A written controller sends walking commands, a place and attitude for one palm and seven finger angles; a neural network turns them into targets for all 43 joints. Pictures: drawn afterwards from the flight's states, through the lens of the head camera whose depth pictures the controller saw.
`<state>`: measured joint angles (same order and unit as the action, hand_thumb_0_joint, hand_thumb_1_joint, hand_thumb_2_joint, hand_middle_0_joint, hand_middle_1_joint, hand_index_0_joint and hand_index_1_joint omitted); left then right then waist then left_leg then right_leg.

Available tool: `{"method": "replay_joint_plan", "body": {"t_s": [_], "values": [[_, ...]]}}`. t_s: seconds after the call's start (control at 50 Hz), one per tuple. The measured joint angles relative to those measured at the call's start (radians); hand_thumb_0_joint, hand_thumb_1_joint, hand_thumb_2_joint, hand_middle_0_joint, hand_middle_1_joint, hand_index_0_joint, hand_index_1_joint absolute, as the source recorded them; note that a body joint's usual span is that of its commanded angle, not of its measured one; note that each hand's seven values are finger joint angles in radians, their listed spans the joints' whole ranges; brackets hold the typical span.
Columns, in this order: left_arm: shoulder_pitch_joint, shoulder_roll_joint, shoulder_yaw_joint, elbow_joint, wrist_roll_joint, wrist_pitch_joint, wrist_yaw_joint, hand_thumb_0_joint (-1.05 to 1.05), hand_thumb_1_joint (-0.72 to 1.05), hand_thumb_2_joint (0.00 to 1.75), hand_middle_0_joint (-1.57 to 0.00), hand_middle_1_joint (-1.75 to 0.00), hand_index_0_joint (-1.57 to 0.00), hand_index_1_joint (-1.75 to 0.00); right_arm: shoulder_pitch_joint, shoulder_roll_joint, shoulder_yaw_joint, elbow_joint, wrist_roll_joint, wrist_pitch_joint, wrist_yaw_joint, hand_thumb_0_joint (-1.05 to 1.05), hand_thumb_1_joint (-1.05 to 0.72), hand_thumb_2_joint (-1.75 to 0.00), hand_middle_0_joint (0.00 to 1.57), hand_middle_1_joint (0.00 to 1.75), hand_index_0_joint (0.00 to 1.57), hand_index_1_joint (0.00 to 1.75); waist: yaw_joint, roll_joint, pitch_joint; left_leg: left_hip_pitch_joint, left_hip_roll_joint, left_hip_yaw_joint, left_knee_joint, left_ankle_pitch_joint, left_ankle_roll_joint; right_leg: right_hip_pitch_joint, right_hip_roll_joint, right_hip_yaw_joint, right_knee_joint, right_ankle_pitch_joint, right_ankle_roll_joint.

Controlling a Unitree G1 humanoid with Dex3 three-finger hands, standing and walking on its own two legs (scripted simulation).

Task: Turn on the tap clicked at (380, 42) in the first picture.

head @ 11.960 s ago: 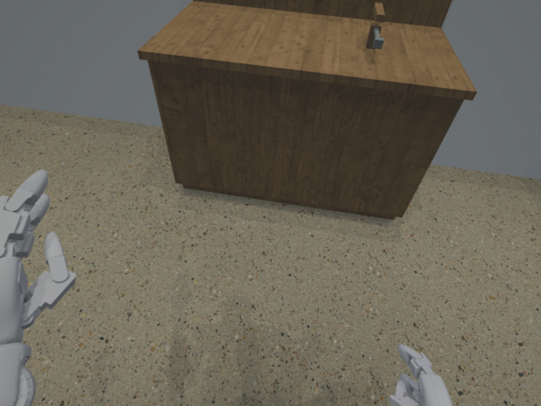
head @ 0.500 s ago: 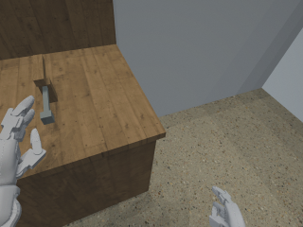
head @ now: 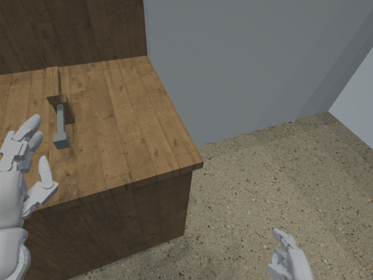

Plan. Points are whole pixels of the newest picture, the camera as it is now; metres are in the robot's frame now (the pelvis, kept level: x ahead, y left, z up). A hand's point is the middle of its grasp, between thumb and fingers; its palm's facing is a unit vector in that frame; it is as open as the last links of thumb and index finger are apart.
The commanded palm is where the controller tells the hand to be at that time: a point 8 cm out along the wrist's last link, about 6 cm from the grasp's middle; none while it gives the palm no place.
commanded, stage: look again from close up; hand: left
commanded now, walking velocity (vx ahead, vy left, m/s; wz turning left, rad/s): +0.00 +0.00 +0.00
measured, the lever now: (61, 140) +0.38 +0.34 +0.06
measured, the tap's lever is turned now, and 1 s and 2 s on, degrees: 0 0 0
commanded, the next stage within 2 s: come to a stop and stand still in 0.02 s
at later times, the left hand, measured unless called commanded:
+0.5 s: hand (65, 181) +0.22 +0.23 +0.15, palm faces +0.31 -0.88 -0.36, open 7.4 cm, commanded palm +0.17 +0.28 +0.17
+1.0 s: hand (49, 174) +0.23 +0.26 +0.15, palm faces +0.37 -0.87 -0.34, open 7.4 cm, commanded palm +0.17 +0.29 +0.17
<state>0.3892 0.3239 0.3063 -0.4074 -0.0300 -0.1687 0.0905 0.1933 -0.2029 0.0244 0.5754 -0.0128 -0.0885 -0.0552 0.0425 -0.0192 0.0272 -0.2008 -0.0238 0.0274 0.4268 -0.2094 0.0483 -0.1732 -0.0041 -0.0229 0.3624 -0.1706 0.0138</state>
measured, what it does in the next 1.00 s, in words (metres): stands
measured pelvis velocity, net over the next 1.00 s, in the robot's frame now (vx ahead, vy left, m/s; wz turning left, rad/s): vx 0.01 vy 0.01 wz -0.01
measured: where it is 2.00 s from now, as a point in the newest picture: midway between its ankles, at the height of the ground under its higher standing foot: outside the picture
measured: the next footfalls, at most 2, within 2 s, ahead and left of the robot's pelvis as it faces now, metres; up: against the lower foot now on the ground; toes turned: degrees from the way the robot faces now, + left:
none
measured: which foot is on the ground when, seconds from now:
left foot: down 0.00-1.00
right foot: down 0.00-1.00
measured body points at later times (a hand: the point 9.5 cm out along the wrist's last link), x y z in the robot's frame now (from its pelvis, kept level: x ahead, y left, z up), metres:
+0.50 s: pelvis +0.00 +0.00 +0.00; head +0.03 +0.02 +0.45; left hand +0.20 +0.28 +0.17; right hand +0.17 -0.23 -0.08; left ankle +0.01 +0.08 -0.74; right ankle +0.02 -0.13 -0.74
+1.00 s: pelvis +0.01 +0.01 +0.00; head +0.03 +0.04 +0.45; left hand +0.21 +0.30 +0.17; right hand +0.21 -0.20 -0.06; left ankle +0.01 +0.08 -0.74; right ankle +0.02 -0.13 -0.74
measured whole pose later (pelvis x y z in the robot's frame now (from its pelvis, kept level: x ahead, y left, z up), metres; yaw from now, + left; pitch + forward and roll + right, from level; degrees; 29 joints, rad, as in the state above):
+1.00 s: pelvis +0.01 +0.01 +0.00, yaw +0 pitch -1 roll -2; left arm 0.41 0.37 0.35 -0.47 -0.04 -0.21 0.09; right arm 0.17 -0.17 0.03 0.55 0.00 -0.12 -0.03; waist 0.03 -0.05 0.05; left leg -0.20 -0.03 0.04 0.46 -0.25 0.06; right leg -0.17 -0.01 -0.01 0.39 -0.20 0.03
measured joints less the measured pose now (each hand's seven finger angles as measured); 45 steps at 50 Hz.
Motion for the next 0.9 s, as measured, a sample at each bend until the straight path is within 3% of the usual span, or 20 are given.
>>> {"method": "replay_joint_plan", "body": {"t_s": [0.16,0.26,0.3,0.34,0.4,0.48,0.56,0.64,0.7,0.82,0.9], "values": [[0.025,0.041,0.031,-0.043,-0.007,-0.031,0.002,0.01,0.89,0.90,-0.21,-0.30,-0.21,-0.30,0.017,0.006,-0.002,0.000,0.000,0.001,0.002,0.02,-0.91,-0.90,0.20,0.30,0.20,0.30,-0.016,0.010,-0.005,-0.002,0.008,-0.004,-0.013,0.009,-0.009,0.004,0.008,-0.004,-0.024,0.014,-0.007],[0.039,0.030,0.029,0.000,-0.011,-0.018,0.001,0.01,0.89,0.90,-0.21,-0.30,-0.21,-0.30,0.028,0.001,-0.005,0.010,0.005,0.009,0.001,0.02,-0.91,-0.90,0.20,0.30,0.20,0.30,-0.017,0.023,-0.015,-0.002,0.009,-0.004,-0.021,0.011,-0.008,0.004,0.009,-0.003,-0.034,0.017,-0.007],[-0.083,0.099,0.059,0.056,0.048,-0.035,-0.040,0.01,0.89,0.90,-0.22,-0.31,-0.22,-0.30,0.049,0.002,-0.011,0.009,0.002,-0.017,0.001,0.02,-0.91,-0.90,0.20,0.30,0.20,0.30,0.011,0.013,0.001,-0.036,0.011,-0.019,0.011,0.005,-0.009,-0.019,0.011,-0.019,-0.013,0.011,-0.008],[-0.174,0.146,0.109,0.119,0.027,-0.069,-0.035,0.01,0.89,0.90,-0.22,-0.31,-0.22,-0.30,0.035,0.009,-0.003,0.027,0.007,-0.030,0.015,0.02,-0.91,-0.90,0.20,0.30,0.20,0.30,0.021,-0.007,0.024,-0.049,0.013,-0.020,0.019,0.007,-0.013,-0.037,0.013,-0.020,0.005,0.007,-0.015],[-0.156,0.107,0.132,0.095,-0.012,-0.073,-0.009,0.01,0.89,0.90,-0.21,-0.30,-0.21,-0.30,0.024,0.005,-0.008,0.018,0.017,-0.055,0.040,0.02,-0.91,-0.90,0.20,0.30,0.20,0.30,0.006,-0.008,0.040,-0.050,0.012,-0.003,0.029,0.000,-0.010,-0.052,0.011,-0.003,0.031,-0.001,-0.014],[0.005,0.020,0.030,-0.030,-0.012,-0.084,-0.008,0.01,0.90,0.90,-0.20,-0.30,-0.21,-0.30,0.030,-0.004,-0.020,0.011,0.020,-0.074,0.053,0.02,-0.91,-0.90,0.20,0.30,0.20,0.30,-0.019,0.006,0.028,-0.042,0.001,0.014,0.042,-0.020,0.003,-0.054,0.000,0.014,0.057,-0.024,0.001],[0.094,0.034,-0.014,-0.066,-0.002,-0.091,-0.024,0.01,0.89,0.90,-0.21,-0.30,-0.21,-0.30,0.041,0.010,-0.017,0.019,0.018,-0.067,0.035,0.02,-0.91,-0.90,0.20,0.30,0.20,0.30,-0.025,-0.008,0.011,-0.031,-0.005,0.011,0.048,-0.036,0.006,-0.042,-0.006,0.011,0.067,-0.043,0.006],[0.042,0.080,0.051,-0.026,-0.011,-0.082,-0.009,0.01,0.88,0.90,-0.22,-0.31,-0.22,-0.30,0.039,0.024,-0.008,0.025,0.020,-0.062,0.018,0.02,-0.91,-0.90,0.20,0.30,0.20,0.30,-0.009,-0.033,0.015,-0.019,-0.008,0.001,0.049,-0.041,0.005,-0.028,-0.009,0.001,0.069,-0.053,0.004],[-0.019,0.070,0.087,-0.014,-0.019,-0.072,0.010,0.01,0.89,0.90,-0.22,-0.31,-0.22,-0.30,0.025,0.024,-0.002,0.027,0.019,-0.067,0.020,0.02,-0.91,-0.90,0.20,0.30,0.20,0.30,0.003,-0.041,0.022,-0.012,-0.007,-0.002,0.050,-0.044,0.006,-0.016,-0.008,-0.002,0.061,-0.052,0.005],[-0.038,-0.001,0.027,-0.058,-0.009,-0.064,0.019,0.01,0.89,0.90,-0.21,-0.30,-0.21,-0.30,-0.012,0.020,-0.001,0.012,0.015,-0.066,0.036,0.02,-0.91,-0.90,0.20,0.30,0.20,0.30,0.002,-0.037,0.015,-0.005,-0.007,0.005,0.048,-0.048,0.010,-0.004,-0.008,0.005,0.044,-0.044,0.012],[-0.003,0.010,0.003,-0.063,-0.002,-0.053,0.006,0.01,0.89,0.90,-0.21,-0.30,-0.21,-0.30,-0.029,0.028,0.003,-0.007,0.014,-0.047,0.033,0.02,-0.91,-0.90,0.20,0.30,0.20,0.30,-0.014,-0.033,0.012,-0.003,-0.007,0.009,0.045,-0.047,0.012,-0.001,-0.007,0.009,0.035,-0.038,0.014]]}}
